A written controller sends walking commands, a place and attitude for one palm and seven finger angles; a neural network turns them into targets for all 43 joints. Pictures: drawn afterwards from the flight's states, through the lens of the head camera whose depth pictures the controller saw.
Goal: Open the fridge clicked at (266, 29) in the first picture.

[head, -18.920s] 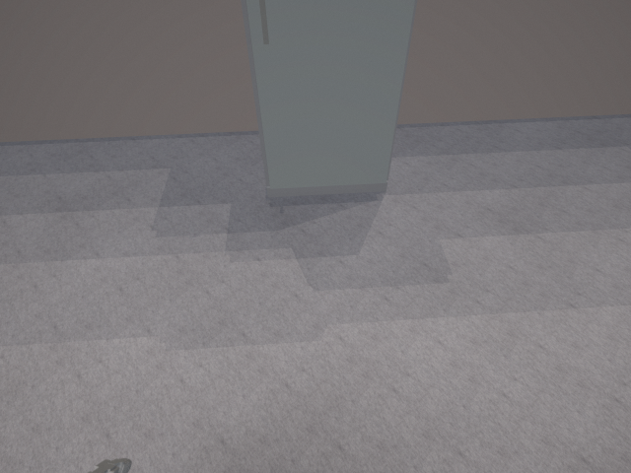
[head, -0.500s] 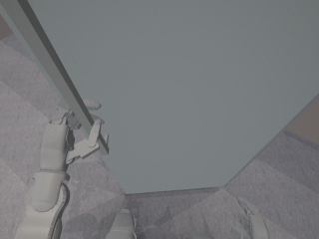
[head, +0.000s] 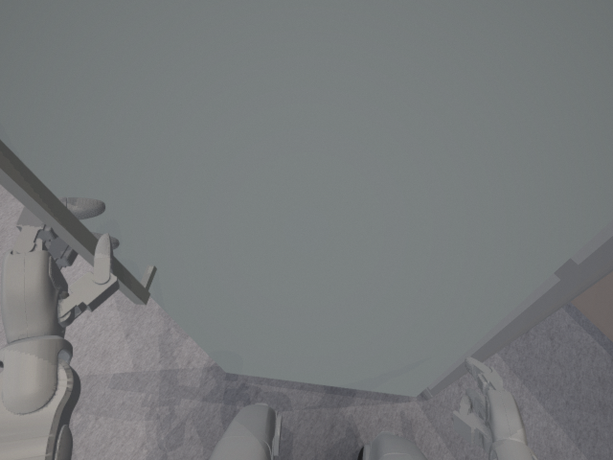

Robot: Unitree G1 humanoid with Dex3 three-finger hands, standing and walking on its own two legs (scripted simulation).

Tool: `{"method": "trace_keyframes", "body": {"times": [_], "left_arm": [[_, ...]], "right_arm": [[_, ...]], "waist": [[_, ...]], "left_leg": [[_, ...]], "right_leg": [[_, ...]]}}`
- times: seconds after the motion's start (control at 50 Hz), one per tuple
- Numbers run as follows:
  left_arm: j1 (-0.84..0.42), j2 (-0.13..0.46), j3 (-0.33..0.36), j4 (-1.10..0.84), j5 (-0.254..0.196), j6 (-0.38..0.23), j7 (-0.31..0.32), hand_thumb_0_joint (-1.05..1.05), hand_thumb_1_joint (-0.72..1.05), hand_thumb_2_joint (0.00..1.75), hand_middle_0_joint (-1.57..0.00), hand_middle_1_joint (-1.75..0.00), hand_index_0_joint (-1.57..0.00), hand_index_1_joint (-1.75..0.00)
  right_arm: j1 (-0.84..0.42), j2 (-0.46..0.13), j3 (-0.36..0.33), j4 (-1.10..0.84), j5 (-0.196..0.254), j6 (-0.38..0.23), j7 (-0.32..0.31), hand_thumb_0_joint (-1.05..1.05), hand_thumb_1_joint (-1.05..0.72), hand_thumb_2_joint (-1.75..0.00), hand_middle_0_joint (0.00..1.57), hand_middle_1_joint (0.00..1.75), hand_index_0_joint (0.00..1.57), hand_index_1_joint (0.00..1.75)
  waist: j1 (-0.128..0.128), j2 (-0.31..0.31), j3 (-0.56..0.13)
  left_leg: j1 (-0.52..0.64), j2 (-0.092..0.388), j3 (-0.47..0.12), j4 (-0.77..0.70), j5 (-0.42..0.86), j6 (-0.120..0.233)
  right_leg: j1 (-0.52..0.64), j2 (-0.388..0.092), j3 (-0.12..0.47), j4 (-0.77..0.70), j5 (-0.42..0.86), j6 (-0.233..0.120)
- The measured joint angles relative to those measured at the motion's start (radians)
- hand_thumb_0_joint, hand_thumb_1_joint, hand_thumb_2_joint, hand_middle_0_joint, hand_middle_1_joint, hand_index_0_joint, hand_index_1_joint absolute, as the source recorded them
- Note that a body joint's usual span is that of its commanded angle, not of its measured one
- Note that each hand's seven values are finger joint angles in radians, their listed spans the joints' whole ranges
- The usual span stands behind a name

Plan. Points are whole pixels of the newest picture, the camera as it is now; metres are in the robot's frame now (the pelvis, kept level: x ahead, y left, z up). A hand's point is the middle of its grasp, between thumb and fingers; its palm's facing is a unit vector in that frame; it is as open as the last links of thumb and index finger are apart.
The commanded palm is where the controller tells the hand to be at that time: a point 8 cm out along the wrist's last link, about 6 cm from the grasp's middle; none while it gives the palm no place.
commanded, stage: walk backward, drawing the door open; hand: left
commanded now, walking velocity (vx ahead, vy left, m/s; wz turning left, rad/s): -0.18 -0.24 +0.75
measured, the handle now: (65, 200) +0.33 +0.24 +0.20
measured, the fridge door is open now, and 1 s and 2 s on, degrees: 53 75 70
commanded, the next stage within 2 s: stop walking and hold the door back in 0.44 s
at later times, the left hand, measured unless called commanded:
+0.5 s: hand (82, 431) +0.14 +0.19 +0.14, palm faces +0.66 -0.67 -0.35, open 6.2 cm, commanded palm +0.08 +0.21 +0.14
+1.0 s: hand (69, 454) +0.12 +0.18 +0.15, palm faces +0.72 -0.64 -0.26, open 5.6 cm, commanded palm +0.08 +0.22 +0.13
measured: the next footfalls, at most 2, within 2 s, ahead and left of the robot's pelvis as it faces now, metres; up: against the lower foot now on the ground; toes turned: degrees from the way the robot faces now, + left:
left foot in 0.18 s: +0.00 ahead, +0.05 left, +0.00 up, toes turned +17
right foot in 0.52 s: +0.08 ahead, -0.27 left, +0.00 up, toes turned +17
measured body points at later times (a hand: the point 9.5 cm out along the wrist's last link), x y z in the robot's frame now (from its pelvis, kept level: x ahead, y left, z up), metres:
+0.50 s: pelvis -0.02 -0.15 +0.01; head +0.02 -0.13 +0.46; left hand +0.10 +0.22 +0.16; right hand +0.21 -0.29 -0.08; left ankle -0.03 +0.04 -0.72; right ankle +0.04 -0.28 -0.71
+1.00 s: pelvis -0.10 -0.21 +0.02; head -0.09 -0.20 +0.47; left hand +0.08 +0.21 +0.16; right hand +0.15 -0.37 -0.07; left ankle -0.16 -0.10 -0.72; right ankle -0.01 -0.29 -0.68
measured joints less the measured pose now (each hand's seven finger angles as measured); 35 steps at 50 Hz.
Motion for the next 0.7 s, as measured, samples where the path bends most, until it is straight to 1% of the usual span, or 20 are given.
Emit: {"method": "trace_keyframes", "body": {"times": [0.02, 0.06, 0.12, 0.16, 0.18, 0.2, 0.22, 0.26, 0.3, 0.34, 0.4, 0.46, 0.5, 0.52, 0.54, 0.56, 0.58, 0.62, 0.66, 0.7], "left_arm": [[0.008, 0.001, -0.002, 0.004, -0.001, -0.004, 0.001, -0.04, 0.68, 0.82, -0.44, -1.37, -0.26, -1.34], [0.024, 0.009, -0.008, -0.003, 0.0, -0.005, 0.002, -0.04, 0.68, 0.82, -0.44, -1.36, -0.27, -1.34], [0.044, 0.03, -0.022, -0.036, 0.006, -0.006, 0.001, -0.04, 0.68, 0.83, -0.44, -1.36, -0.28, -1.34], [0.055, 0.044, -0.029, -0.066, 0.006, -0.015, 0.002, -0.04, 0.68, 0.83, -0.44, -1.37, -0.28, -1.34], [0.057, 0.053, -0.029, -0.081, 0.003, -0.022, 0.004, -0.04, 0.67, 0.83, -0.44, -1.37, -0.28, -1.34], [0.048, 0.062, -0.028, -0.078, 0.001, -0.034, 0.006, -0.04, 0.67, 0.83, -0.44, -1.37, -0.28, -1.34], [0.041, 0.066, -0.027, -0.07, 0.004, -0.042, 0.004, -0.04, 0.67, 0.84, -0.45, -1.38, -0.28, -1.35], [0.034, 0.071, -0.028, -0.048, 0.021, -0.041, -0.007, -0.04, 0.67, 0.84, -0.45, -1.38, -0.29, -1.35], [0.031, 0.075, -0.037, -0.023, 0.028, -0.034, -0.013, -0.04, 0.67, 0.83, -0.45, -1.39, -0.3, -1.36], [0.029, 0.074, -0.043, -0.002, 0.023, -0.024, -0.013, -0.03, 0.67, 0.82, -0.45, -1.39, -0.31, -1.36], [0.036, 0.074, -0.03, 0.028, 0.002, -0.017, -0.006, -0.03, 0.68, 0.82, -0.45, -1.38, -0.32, -1.36], [0.043, 0.079, 0.007, 0.06, -0.026, -0.015, 0.004, -0.04, 0.67, 0.82, -0.44, -1.35, -0.31, -1.36], [0.042, 0.1, 0.045, 0.079, -0.029, -0.01, 0.008, -0.05, 0.65, 0.83, -0.44, -1.35, -0.3, -1.35], [0.041, 0.115, 0.071, 0.086, -0.025, -0.012, 0.011, -0.07, 0.64, 0.82, -0.44, -1.35, -0.29, -1.35], [0.035, 0.108, 0.089, 0.103, -0.016, -0.022, 0.013, -0.08, 0.63, 0.82, -0.44, -1.35, -0.28, -1.35], [0.031, 0.101, 0.097, 0.118, -0.013, -0.027, 0.015, -0.08, 0.63, 0.82, -0.44, -1.36, -0.28, -1.36], [0.026, 0.098, 0.099, 0.141, -0.012, -0.04, 0.016, -0.09, 0.62, 0.82, -0.44, -1.36, -0.29, -1.36], [-0.003, 0.093, 0.086, 0.206, -0.005, -0.067, 0.011, -0.09, 0.62, 0.82, -0.45, -1.36, -0.3, -1.36], [-0.064, 0.093, 0.062, 0.297, 0.008, -0.096, 0.001, -0.09, 0.61, 0.82, -0.45, -1.37, -0.32, -1.37], [-0.138, 0.097, 0.039, 0.391, 0.016, -0.118, -0.006, -0.08, 0.59, 0.83, -0.45, -1.37, -0.35, -1.37]], "right_arm": [[0.007, -0.005, -0.004, 0.0, 0.001, 0.01, -0.005, 0.01, -0.91, -0.9, 0.2, 0.29, 0.2, 0.3], [0.03, -0.009, -0.006, -0.007, 0.001, 0.022, -0.017, 0.01, -0.91, -0.9, 0.2, 0.29, 0.2, 0.3], [0.066, -0.01, 0.003, -0.024, -0.007, 0.026, -0.031, 0.01, -0.91, -0.9, 0.2, 0.29, 0.2, 0.3], [0.084, -0.016, 0.009, -0.044, -0.011, 0.022, -0.035, 0.01, -0.91, -0.9, 0.2, 0.29, 0.2, 0.3], [0.087, -0.016, 0.01, -0.055, -0.012, 0.017, -0.036, 0.01, -0.91, -0.9, 0.2, 0.29, 0.2, 0.3], [0.08, -0.005, 0.008, -0.053, -0.011, 0.014, -0.037, 0.01, -0.91, -0.9, 0.2, 0.29, 0.2, 0.3], [0.073, 0.008, 0.009, -0.043, -0.014, 0.008, -0.034, 0.01, -0.91, -0.9, 0.2, 0.29, 0.2, 0.3], [0.069, 0.032, 0.018, -0.022, -0.014, -0.004, -0.018, 0.01, -0.91, -0.9, 0.2, 0.29, 0.2, 0.3], [0.076, 0.048, 0.029, -0.011, -0.008, -0.017, -0.002, 0.01, -0.91, -0.9, 0.2, 0.29, 0.2, 0.3], [0.085, 0.056, 0.039, -0.012, -0.001, -0.028, 0.009, 0.01, -0.91, -0.9, 0.2, 0.29, 0.2, 0.3], [0.091, 0.067, 0.053, -0.019, 0.004, -0.041, 0.014, 0.01, -0.91, -0.9, 0.2, 0.29, 0.2, 0.3], [0.111, 0.068, 0.07, -0.036, -0.002, -0.062, 0.019, 0.01, -0.91, -0.9, 0.2, 0.3, 0.23, 0.31], [0.118, 0.065, 0.075, -0.043, -0.002, -0.064, 0.024, 0.01, -0.9, -0.9, 0.21, 0.3, 0.24, 0.31], [0.118, 0.059, 0.08, -0.047, -0.003, -0.068, 0.028, 0.01, -0.9, -0.9, 0.21, 0.3, 0.24, 0.32], [0.103, 0.039, 0.08, -0.042, -0.004, -0.065, 0.03, 0.01, -0.9, -0.9, 0.21, 0.3, 0.26, 0.32], [0.086, 0.022, 0.074, -0.028, -0.003, -0.055, 0.028, 0.01, -0.9, -0.9, 0.21, 0.3, 0.26, 0.33], [0.073, 0.008, 0.063, -0.008, -0.003, -0.043, 0.024, 0.01, -0.9, -0.9, 0.21, 0.3, 0.26, 0.33], [0.062, -0.02, 0.037, 0.029, 0.0, -0.019, 0.013, 0.01, -0.91, -0.9, 0.21, 0.3, 0.26, 0.32], [0.063, -0.047, 0.022, 0.057, 0.006, -0.001, -0.005, 0.01, -0.91, -0.9, 0.2, 0.3, 0.25, 0.32], [0.068, -0.068, 0.015, 0.071, 0.011, 0.012, -0.018, 0.01, -0.91, -0.9, 0.2, 0.29, 0.24, 0.31]], "waist": [[-0.006, -0.007, -0.001], [-0.013, -0.029, -0.011], [-0.016, -0.061, -0.042], [-0.014, -0.071, -0.066], [-0.014, -0.079, -0.07], [-0.008, -0.099, -0.057], [-0.001, -0.111, -0.042], [-0.005, -0.105, -0.033], [-0.003, -0.081, -0.039], [0.007, -0.056, -0.046], [0.022, -0.031, -0.059], [0.028, -0.014, -0.07], [0.032, -0.017, -0.077], [0.037, -0.029, -0.078], [0.037, -0.009, -0.065], [0.031, 0.003, -0.056], [0.029, 0.004, -0.053], [0.036, -0.005, -0.054], [0.041, -0.015, -0.059], [0.043, -0.028, -0.071]], "left_leg": [[0.007, -0.011, 0.047, 0.014, -0.009, -0.003], [0.051, -0.024, 0.125, -0.059, -0.038, 0.0], [0.145, -0.028, 0.187, -0.3, -0.029, 0.013], [0.223, -0.024, 0.2, -0.517, 0.075, 0.022], [0.243, -0.024, 0.196, -0.592, 0.194, 0.059], [0.243, -0.03, 0.192, -0.585, 0.219, 0.084], [0.251, -0.031, 0.182, -0.581, 0.208, 0.091], [0.268, -0.017, 0.133, -0.613, 0.202, 0.078], [0.28, 0.006, 0.08, -0.67, 0.237, 0.055], [0.287, 0.03, 0.04, -0.721, 0.279, 0.033], [0.287, 0.054, 0.0, -0.762, 0.315, 0.005], [0.263, 0.07, -0.036, -0.752, 0.324, -0.026], [0.227, 0.066, -0.056, -0.701, 0.308, -0.045], [0.197, 0.057, -0.055, -0.649, 0.279, -0.038], [0.159, 0.054, -0.07, -0.559, 0.192, -0.024], [0.115, 0.033, -0.079, -0.438, 0.113, -0.013], [0.075, 0.004, -0.07, -0.313, 0.069, -0.009], [0.033, -0.046, -0.023, -0.128, 0.057, -0.011], [0.037, -0.07, 0.029, -0.077, 0.081, -0.009], [0.071, -0.075, 0.067, -0.125, 0.104, 0.0]], "right_leg": [[0.014, -0.009, -0.02, -0.017, 0.006, -0.004], [0.032, -0.023, -0.063, -0.046, 0.015, -0.019], [0.026, -0.03, -0.129, -0.064, 0.018, -0.037], [-0.005, -0.029, -0.167, -0.033, 0.004, -0.045], [-0.034, -0.034, -0.171, 0.019, -0.013, -0.037], [-0.063, -0.034, -0.132, 0.102, -0.087, -0.006], [-0.089, -0.017, -0.077, 0.198, -0.149, 0.017], [-0.127, 0.023, -0.005, 0.342, -0.192, 0.044], [-0.144, 0.041, 0.023, 0.38, -0.166, 0.063], [-0.135, 0.042, 0.04, 0.332, -0.137, 0.076], [-0.09, 0.038, 0.062, 0.232, -0.136, 0.087], [-0.007, 0.046, 0.067, 0.091, -0.129, 0.094], [0.084, 0.044, 0.059, -0.086, -0.014, 0.096], [0.109, 0.035, 0.058, -0.146, 0.079, 0.08], [0.095, 0.045, 0.046, -0.121, 0.078, 0.055], [0.083, 0.047, 0.035, -0.094, 0.049, 0.034], [0.076, 0.04, 0.03, -0.08, 0.023, 0.019], [0.08, 0.017, 0.027, -0.084, 0.01, 0.008], [0.095, -0.008, 0.015, -0.105, 0.026, 0.011], [0.1, -0.029, -0.002, -0.123, 0.044, 0.01]]}}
